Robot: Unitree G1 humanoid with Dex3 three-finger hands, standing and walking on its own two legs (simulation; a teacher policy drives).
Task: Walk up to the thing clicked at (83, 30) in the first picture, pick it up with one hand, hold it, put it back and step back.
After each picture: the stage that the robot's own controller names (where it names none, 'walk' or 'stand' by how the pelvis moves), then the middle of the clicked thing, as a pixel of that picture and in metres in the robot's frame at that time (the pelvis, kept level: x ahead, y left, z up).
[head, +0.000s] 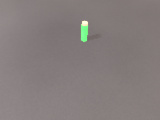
stand; (84, 31) +1.44 -0.04 -0.65
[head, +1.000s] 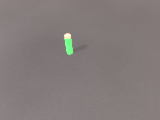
walk; (68, 44) +1.31 +0.21 -0.63
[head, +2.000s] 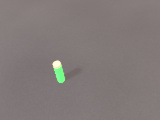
walk; (59, 72) +0.84 +0.28 -0.64
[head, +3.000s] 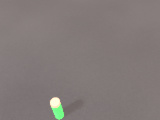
walk; (57, 109) +0.51 +0.22 -0.64
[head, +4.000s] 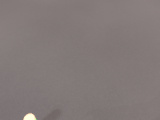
stand; out of the picture +0.38 +0.31 -0.63
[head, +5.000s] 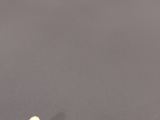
stand; out of the picture +0.38 +0.30 -0.66
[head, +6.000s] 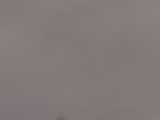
stand; out of the picture +0.36 +0.31 -0.66
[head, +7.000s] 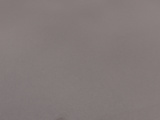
stand; out of the picture +0.36 +0.31 -0.66
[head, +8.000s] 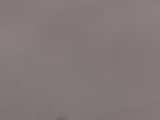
go down; out of the picture +0.35 +0.30 -0.66
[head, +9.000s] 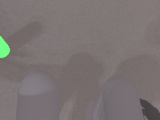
go down; out of the picture +0.42 +0.35 -0.26
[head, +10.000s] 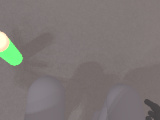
approach; (7, 51) +0.41 +0.35 -0.26
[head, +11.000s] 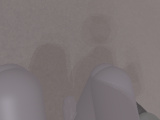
close in; out of the picture +0.39 +0.40 -0.16
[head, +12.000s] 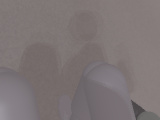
close; out of the picture +0.38 +0.40 -0.15
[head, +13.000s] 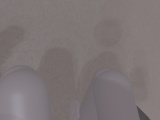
lift; out of the picture +0.33 +0.35 -0.13
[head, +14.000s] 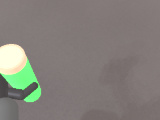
lift; (22, 78) +0.33 +0.19 +0.04
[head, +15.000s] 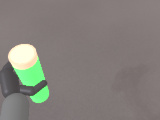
hold; (32, 78) +0.34 +0.17 +0.05
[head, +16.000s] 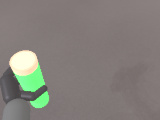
hold; (33, 83) +0.33 +0.17 +0.02
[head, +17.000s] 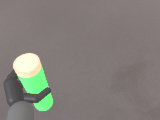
crouch; (36, 86) +0.33 +0.16 +0.00
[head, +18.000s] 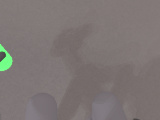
crouch; out of the picture +0.42 +0.28 -0.04
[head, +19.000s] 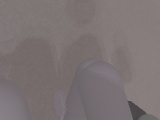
lower; out of the picture +0.40 +0.38 -0.16
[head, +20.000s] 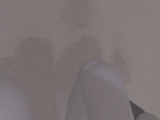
lower; out of the picture +0.39 +0.40 -0.16
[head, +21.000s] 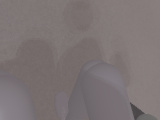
lower; out of the picture +0.39 +0.40 -0.16
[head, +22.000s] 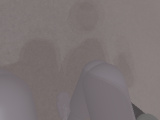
lower; out of the picture +0.38 +0.39 -0.16
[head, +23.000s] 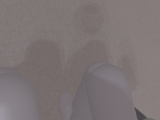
loosen; out of the picture +0.38 +0.39 -0.15
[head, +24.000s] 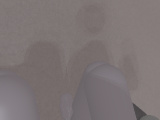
withdraw; out of the picture +0.38 +0.37 -0.16
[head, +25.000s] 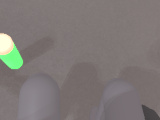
walk; (9, 54) +0.42 +0.31 -0.23
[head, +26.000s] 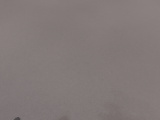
stand; out of the picture +0.36 +0.26 -0.59
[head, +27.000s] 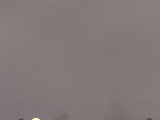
stand; out of the picture +0.37 +0.28 -0.60
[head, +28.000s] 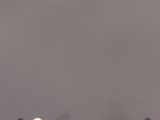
stand; out of the picture +0.36 +0.27 -0.60
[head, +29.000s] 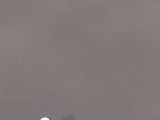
stand; out of the picture +0.39 +0.25 -0.65
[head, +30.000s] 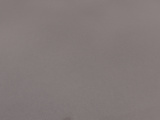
stand; out of the picture +0.36 +0.27 -0.66
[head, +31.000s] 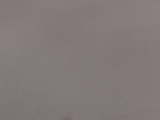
walk; out of the picture +0.35 +0.27 -0.66
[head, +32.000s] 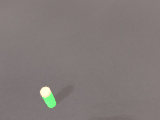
walk; (48, 97) +0.51 +0.28 -0.63
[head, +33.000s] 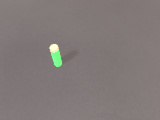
walk; (56, 56) +0.86 +0.24 -0.63
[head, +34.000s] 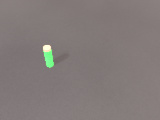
stand; (48, 56) +0.99 +0.28 -0.64
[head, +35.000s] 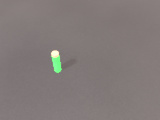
stand; (56, 62) +0.98 +0.26 -0.66
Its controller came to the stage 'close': yes
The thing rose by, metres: 0.68
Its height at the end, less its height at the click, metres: +0.00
